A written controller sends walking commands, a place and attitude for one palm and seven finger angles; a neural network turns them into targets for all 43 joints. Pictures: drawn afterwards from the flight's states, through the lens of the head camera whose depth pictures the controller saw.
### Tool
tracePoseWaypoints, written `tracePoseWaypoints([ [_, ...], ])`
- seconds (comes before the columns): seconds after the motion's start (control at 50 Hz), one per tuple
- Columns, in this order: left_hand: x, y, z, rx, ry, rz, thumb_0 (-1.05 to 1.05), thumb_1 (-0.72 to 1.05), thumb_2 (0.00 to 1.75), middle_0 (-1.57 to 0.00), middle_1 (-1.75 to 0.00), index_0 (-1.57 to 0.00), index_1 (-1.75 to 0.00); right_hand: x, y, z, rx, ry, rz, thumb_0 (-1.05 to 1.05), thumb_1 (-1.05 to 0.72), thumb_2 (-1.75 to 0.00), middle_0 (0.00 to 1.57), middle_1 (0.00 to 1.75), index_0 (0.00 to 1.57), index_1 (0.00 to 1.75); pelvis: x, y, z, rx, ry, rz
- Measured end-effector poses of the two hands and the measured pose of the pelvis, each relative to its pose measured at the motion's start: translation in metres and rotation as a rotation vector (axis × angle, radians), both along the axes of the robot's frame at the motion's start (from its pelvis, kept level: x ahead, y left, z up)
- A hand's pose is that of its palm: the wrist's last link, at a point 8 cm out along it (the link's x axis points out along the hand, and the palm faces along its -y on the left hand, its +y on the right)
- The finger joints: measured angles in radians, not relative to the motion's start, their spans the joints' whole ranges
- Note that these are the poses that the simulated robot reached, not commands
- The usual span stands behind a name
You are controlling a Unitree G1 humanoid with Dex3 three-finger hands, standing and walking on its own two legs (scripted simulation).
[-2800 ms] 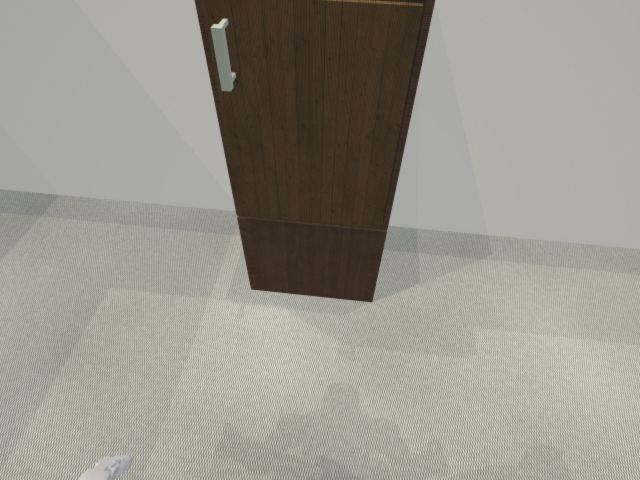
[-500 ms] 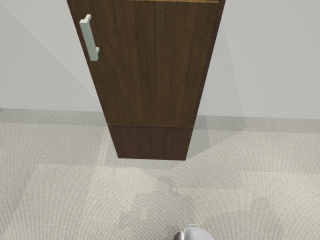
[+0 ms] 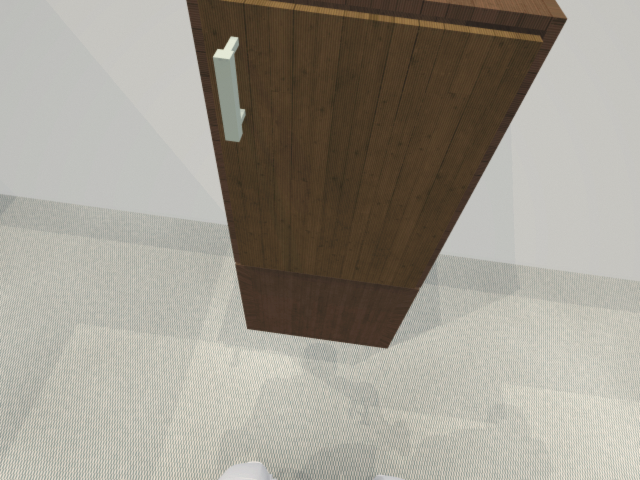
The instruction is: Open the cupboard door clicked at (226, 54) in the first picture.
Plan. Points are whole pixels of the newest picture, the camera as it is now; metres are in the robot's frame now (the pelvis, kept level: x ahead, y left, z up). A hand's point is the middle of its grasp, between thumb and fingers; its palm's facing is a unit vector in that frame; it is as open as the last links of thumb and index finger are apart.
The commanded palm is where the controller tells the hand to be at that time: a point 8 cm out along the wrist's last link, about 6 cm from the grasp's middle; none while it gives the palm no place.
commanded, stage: come to a stop and stand still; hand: left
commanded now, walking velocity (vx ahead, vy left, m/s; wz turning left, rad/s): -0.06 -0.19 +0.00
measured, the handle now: (233, 90) +0.57 +0.18 +0.16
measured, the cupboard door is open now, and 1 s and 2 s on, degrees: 0 0 0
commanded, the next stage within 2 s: look again from close up in 1.22 s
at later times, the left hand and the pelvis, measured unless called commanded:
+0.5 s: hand out of the picture -0.03 +0.15 -0.14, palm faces +0.01 -0.97 -0.23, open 7.3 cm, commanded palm none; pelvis -0.06 -0.04 +0.02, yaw -2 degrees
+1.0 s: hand out of the picture -0.08 +0.16 -0.17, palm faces +0.06 -0.99 -0.16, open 7.4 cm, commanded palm none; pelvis -0.03 +0.00 +0.01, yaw -2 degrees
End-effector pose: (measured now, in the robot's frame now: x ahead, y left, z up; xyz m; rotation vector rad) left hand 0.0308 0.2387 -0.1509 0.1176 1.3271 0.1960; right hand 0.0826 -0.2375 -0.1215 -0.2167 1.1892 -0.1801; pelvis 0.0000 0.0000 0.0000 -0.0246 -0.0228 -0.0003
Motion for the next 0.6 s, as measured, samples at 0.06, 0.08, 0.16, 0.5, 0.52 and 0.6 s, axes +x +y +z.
tracePoseWaypoints([
  [0.06,-0.003,0.009,0.003,-0.002,0.017,-0.007,0.0,0.92,0.9,-0.2,-0.3,-0.2,-0.3,-0.006,0.013,0.009,-0.004,0.01,0.007,0.01,-0.92,-0.89,0.2,0.29,0.2,0.3,-0.003,0.005,0.007,-0.006,0.004,-0.014],
  [0.08,-0.005,0.011,0.005,-0.003,0.021,-0.011,0.0,0.92,0.9,-0.2,-0.29,-0.2,-0.3,-0.009,0.017,0.012,-0.005,0.013,0.003,0.01,-0.91,-0.89,0.2,0.3,0.2,0.3,-0.004,0.006,0.01,-0.008,0.008,-0.016],
  [0.16,-0.014,0.016,0.012,-0.008,0.04,-0.037,0.0,0.91,0.9,-0.2,-0.29,-0.2,-0.3,-0.023,0.018,0.021,-0.015,0.007,-0.032,0.0,-0.92,-0.89,0.21,0.3,0.2,0.3,-0.012,0.009,0.018,-0.011,0.024,-0.034],
  [0.5,-0.069,-0.043,0.04,0.035,-0.009,-0.072,0.0,0.91,0.9,-0.2,-0.29,-0.2,-0.3,-0.17,-0.035,-0.009,0.095,0.213,-0.16,0.01,-0.91,-0.89,0.2,0.3,0.2,0.3,-0.059,-0.037,0.021,0.046,0.006,-0.037],
  [0.52,-0.075,-0.048,0.043,0.033,0.0,-0.065,0.0,0.91,0.9,-0.2,-0.29,-0.2,-0.3,-0.175,-0.036,-0.008,0.104,0.224,-0.162,0.01,-0.91,-0.89,0.2,0.3,0.2,0.3,-0.058,-0.038,0.024,0.053,0.008,-0.045],
  [0.6,-0.096,-0.063,0.048,0.018,0.042,-0.058,0.0,0.91,0.9,-0.2,-0.3,-0.2,-0.3,-0.19,-0.039,-0.007,0.127,0.243,-0.162,0.01,-0.91,-0.89,0.2,0.3,0.19,0.3,-0.059,-0.043,0.029,0.061,0.015,-0.046],
])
